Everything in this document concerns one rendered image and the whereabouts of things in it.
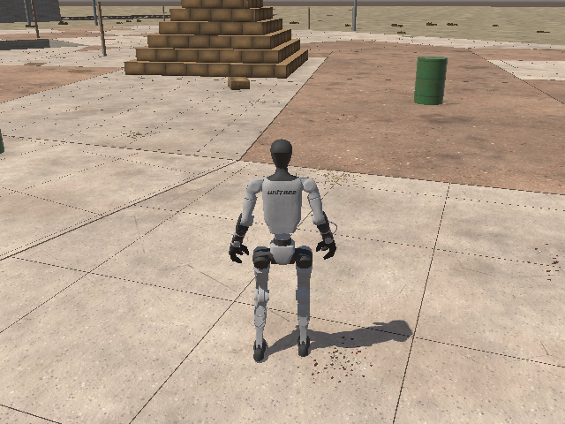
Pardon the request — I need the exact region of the robot left forearm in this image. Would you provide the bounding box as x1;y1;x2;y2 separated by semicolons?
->
231;213;249;247

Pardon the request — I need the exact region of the left robot upper arm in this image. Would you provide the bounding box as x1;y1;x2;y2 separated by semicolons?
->
240;178;264;227

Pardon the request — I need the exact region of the robot right forearm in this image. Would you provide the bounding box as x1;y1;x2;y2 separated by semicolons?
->
317;211;334;244

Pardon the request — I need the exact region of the left robot foot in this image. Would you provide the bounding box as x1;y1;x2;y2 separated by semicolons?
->
253;338;267;361

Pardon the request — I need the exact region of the robot left shin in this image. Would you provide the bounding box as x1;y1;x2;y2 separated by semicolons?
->
254;289;267;349

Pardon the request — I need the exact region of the right robot hand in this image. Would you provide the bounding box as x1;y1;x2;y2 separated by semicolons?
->
316;240;336;260

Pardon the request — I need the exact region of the left robot hand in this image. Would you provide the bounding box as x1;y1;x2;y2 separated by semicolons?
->
229;243;249;263

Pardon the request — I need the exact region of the right robot upper arm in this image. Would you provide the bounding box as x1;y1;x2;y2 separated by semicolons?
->
300;178;326;225

